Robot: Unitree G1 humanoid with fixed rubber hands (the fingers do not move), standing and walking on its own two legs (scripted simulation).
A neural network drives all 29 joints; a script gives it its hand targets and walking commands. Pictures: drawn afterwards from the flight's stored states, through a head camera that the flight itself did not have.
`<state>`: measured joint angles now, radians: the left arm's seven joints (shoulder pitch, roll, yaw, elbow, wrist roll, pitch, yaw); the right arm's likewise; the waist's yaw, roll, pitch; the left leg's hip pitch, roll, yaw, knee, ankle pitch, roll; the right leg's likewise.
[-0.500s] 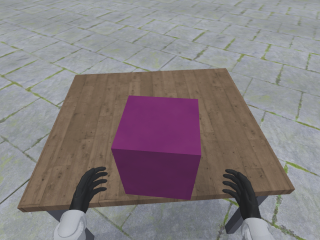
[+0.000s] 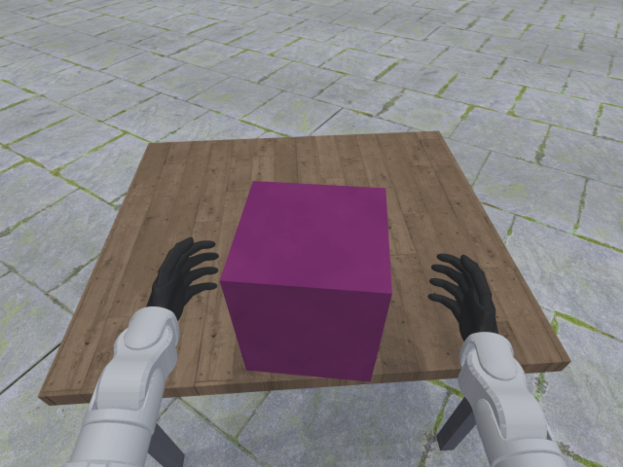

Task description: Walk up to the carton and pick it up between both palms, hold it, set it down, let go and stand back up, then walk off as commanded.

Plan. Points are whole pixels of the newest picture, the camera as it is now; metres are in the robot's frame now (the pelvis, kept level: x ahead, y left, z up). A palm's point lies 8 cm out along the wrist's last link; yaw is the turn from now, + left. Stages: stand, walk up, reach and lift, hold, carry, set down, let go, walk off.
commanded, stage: reach and lift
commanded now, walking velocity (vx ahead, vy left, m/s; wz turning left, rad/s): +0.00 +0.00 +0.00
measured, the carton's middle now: (312, 283) +0.42 +0.02 -0.02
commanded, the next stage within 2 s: none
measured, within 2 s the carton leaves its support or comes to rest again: neither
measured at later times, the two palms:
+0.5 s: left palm (180, 237) +0.40 +0.20 +0.11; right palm (449, 256) +0.37 -0.17 +0.09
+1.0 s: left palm (190, 244) +0.42 +0.20 +0.07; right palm (440, 256) +0.40 -0.17 +0.06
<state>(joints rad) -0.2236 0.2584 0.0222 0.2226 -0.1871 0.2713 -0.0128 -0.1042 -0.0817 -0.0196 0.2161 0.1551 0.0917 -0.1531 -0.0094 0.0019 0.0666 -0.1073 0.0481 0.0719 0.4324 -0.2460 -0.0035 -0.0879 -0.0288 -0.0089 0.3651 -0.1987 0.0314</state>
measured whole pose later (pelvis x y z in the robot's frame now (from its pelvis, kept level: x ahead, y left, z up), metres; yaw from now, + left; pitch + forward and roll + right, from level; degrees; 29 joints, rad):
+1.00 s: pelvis +0.00 +0.00 +0.00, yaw +0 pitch +5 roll -1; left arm -0.80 0.26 0.10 1.02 -0.15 0.02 -0.01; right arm -0.71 -0.10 -0.08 0.94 0.18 -0.02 -0.19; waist -0.01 0.00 0.01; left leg -0.30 0.05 0.07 0.43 -0.22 -0.01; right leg -0.28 -0.03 -0.01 0.37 -0.17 0.03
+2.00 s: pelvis -0.01 -0.01 -0.02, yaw +0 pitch +19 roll +0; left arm -0.89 0.11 0.37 1.44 0.10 -0.50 0.00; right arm -0.75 0.07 -0.53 1.15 -0.37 -0.44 -0.18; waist -0.01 0.00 -0.13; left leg -0.66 0.05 0.07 0.56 -0.23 -0.01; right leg -0.66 -0.03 0.00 0.53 -0.20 0.02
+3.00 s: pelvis +0.00 +0.01 -0.01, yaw -1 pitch +16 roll -2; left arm -0.86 0.08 0.35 1.44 0.16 -0.52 0.05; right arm -0.70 0.07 -0.57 1.14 -0.40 -0.48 -0.16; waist -0.01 0.00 -0.09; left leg -0.59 0.05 0.07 0.56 -0.25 0.01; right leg -0.55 -0.03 -0.01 0.45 -0.18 0.03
